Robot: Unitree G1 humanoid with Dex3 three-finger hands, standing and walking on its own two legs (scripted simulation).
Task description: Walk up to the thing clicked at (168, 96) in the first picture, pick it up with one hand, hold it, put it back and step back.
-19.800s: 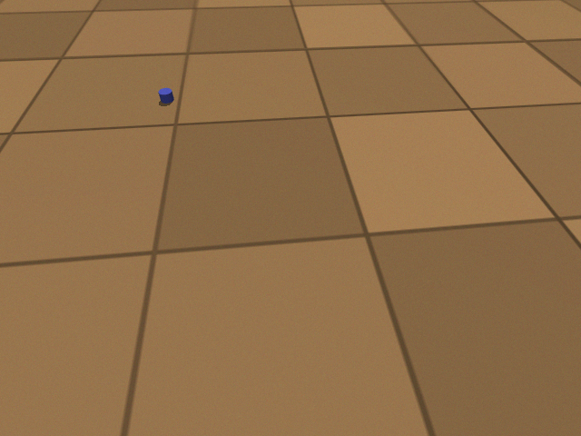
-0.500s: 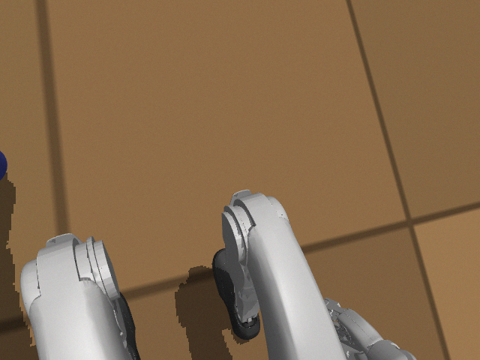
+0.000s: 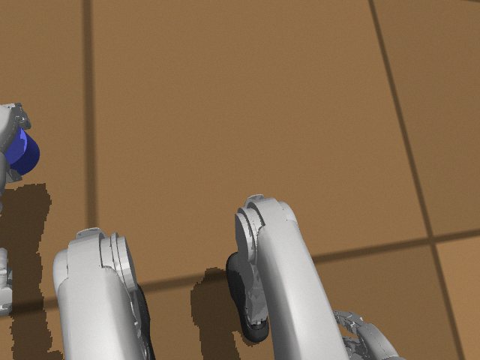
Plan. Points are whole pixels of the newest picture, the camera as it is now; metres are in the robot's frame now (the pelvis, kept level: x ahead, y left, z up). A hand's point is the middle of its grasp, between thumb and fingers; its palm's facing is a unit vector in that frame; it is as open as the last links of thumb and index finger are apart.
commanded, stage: lift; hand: left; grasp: from above
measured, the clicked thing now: (4, 149) +0.48 +0.31 -0.17
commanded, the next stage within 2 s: hold in 1.54 s
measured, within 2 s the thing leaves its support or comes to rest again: neither
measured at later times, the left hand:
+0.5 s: hand out of the picture +0.40 +0.30 -0.01, palm faces -0.44 -0.10 -0.89, open 10.3 cm
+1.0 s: hand out of the picture +0.34 +0.28 +0.21, palm faces -0.45 -0.14 -0.88, open 10.3 cm
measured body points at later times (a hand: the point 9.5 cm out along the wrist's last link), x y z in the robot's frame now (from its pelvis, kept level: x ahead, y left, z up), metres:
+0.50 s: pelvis +0.00 +0.00 +0.10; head +0.18 +0.05 +0.50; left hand +0.41 +0.31 +0.04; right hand +0.12 -0.27 -0.02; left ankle +0.08 +0.13 -0.30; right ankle +0.10 -0.13 -0.30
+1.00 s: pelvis +0.02 +0.01 +0.29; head +0.12 +0.03 +0.73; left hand +0.36 +0.29 +0.26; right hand +0.16 -0.25 +0.17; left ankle +0.08 +0.13 -0.30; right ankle +0.10 -0.13 -0.30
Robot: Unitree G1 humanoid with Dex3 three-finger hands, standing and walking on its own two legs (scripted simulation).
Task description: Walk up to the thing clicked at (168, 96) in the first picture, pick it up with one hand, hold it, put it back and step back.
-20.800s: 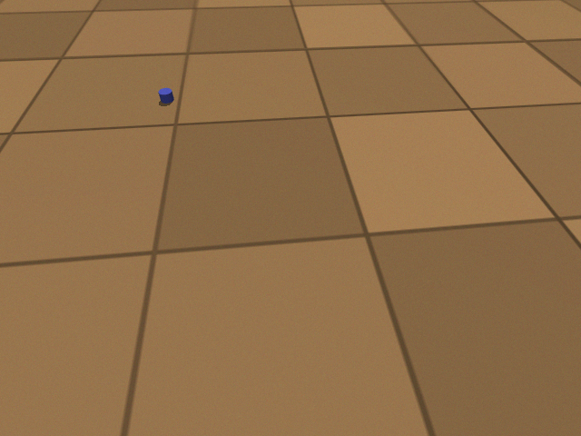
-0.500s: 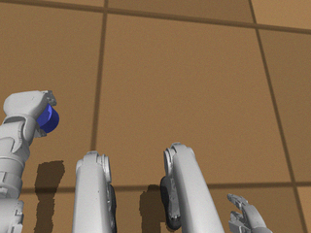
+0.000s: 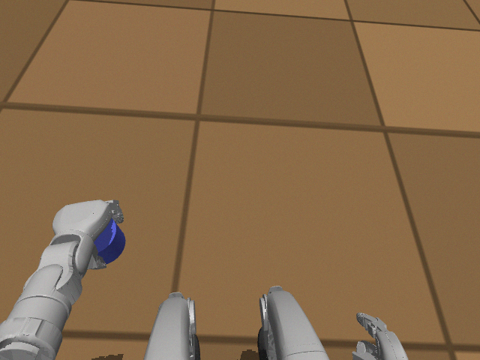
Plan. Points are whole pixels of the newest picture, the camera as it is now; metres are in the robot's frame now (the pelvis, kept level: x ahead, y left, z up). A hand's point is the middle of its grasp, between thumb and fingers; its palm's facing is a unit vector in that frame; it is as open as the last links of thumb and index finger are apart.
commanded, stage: lift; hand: left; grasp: from above
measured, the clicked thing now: (98, 239) +0.36 +0.25 -0.11
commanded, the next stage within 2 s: hold in 0.54 s
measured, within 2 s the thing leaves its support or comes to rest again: neither
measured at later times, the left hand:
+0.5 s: hand (84, 216) +0.35 +0.22 +0.02, palm faces -0.46 -0.09 -0.89, open 10.3 cm
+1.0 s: hand (75, 196) +0.36 +0.22 +0.06, palm faces -0.46 -0.07 -0.89, open 10.3 cm
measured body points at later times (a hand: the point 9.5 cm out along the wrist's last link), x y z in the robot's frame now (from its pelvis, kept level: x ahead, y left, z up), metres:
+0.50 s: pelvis +0.03 +0.00 +0.10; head +0.09 +0.00 +0.55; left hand +0.37 +0.23 +0.07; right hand +0.12 -0.27 -0.02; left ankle +0.07 +0.12 -0.59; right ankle +0.07 -0.14 -0.59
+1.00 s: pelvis +0.06 +0.00 +0.13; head +0.09 -0.01 +0.58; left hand +0.38 +0.22 +0.11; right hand +0.17 -0.27 +0.01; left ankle +0.07 +0.12 -0.59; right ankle +0.07 -0.14 -0.59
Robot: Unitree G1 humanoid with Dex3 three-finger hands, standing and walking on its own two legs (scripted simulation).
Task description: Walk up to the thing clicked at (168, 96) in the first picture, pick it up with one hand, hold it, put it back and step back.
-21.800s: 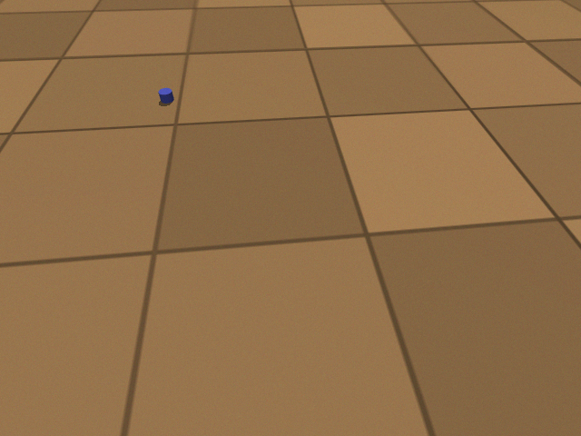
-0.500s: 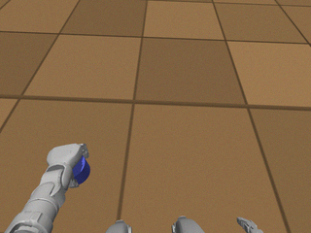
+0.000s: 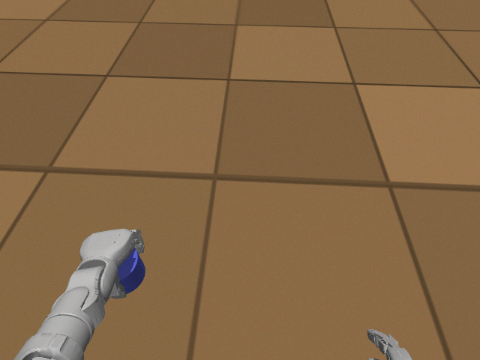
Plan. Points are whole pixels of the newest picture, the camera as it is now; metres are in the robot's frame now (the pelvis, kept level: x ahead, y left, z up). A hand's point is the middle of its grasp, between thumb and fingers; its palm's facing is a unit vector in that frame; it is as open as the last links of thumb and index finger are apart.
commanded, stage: hold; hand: left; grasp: from above
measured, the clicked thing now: (120, 268) +0.31 +0.23 -0.09
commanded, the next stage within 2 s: crouch in 1.54 s
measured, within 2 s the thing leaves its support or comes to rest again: neither
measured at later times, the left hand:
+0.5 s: hand (115, 270) +0.29 +0.22 -0.05, palm faces -0.47 -0.06 -0.88, open 10.3 cm
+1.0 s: hand (112, 275) +0.28 +0.21 -0.03, palm faces -0.46 -0.05 -0.89, open 10.3 cm
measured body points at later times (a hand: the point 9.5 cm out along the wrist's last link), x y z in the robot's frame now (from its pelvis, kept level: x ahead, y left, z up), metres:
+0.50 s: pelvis +0.00 +0.00 +0.01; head +0.02 -0.02 +0.46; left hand +0.31 +0.22 +0.00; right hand +0.12 -0.27 -0.11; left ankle +0.01 +0.12 -0.72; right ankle +0.01 -0.14 -0.72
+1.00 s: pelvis -0.01 +0.00 +0.02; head +0.00 -0.02 +0.46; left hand +0.30 +0.22 +0.02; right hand +0.13 -0.26 -0.10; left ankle +0.01 +0.12 -0.72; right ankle +0.01 -0.14 -0.72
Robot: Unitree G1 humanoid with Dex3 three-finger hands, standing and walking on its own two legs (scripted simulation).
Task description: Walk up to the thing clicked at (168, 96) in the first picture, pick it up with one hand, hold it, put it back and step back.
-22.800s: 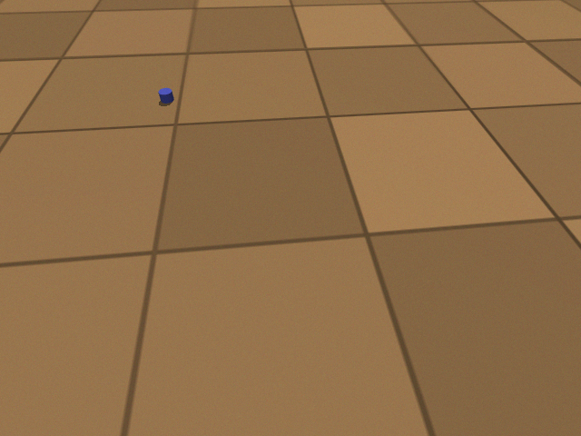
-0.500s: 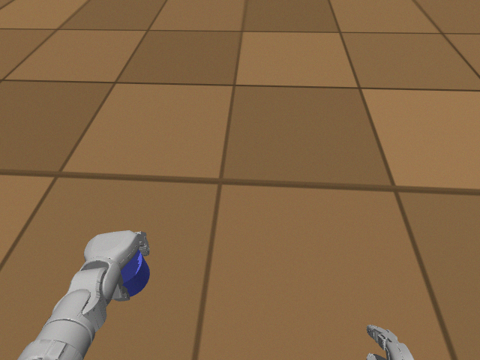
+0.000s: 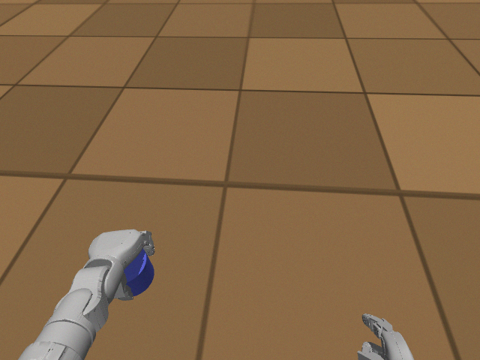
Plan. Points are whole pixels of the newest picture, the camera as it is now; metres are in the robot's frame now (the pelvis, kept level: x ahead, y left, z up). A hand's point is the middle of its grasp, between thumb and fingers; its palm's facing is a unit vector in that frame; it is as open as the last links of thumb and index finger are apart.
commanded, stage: hold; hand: left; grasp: from above
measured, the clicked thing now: (129, 269) +0.30 +0.22 -0.07
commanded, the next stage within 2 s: crouch in 0.54 s
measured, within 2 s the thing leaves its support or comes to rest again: neither
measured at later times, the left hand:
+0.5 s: hand (124, 268) +0.29 +0.22 -0.05, palm faces -0.46 -0.05 -0.89, open 10.3 cm
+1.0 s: hand (131, 284) +0.29 +0.23 -0.11, palm faces -0.50 -0.02 -0.87, open 10.3 cm
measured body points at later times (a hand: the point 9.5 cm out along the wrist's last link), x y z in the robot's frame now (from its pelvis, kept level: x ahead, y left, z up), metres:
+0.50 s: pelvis +0.01 +0.00 +0.00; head +0.02 -0.02 +0.45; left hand +0.31 +0.22 +0.01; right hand +0.15 -0.25 -0.11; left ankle +0.02 +0.12 -0.74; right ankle +0.02 -0.14 -0.74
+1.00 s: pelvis +0.00 +0.00 -0.01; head +0.06 +0.00 +0.43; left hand +0.31 +0.23 -0.06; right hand +0.13 -0.27 -0.13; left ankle +0.02 +0.12 -0.73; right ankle +0.02 -0.14 -0.74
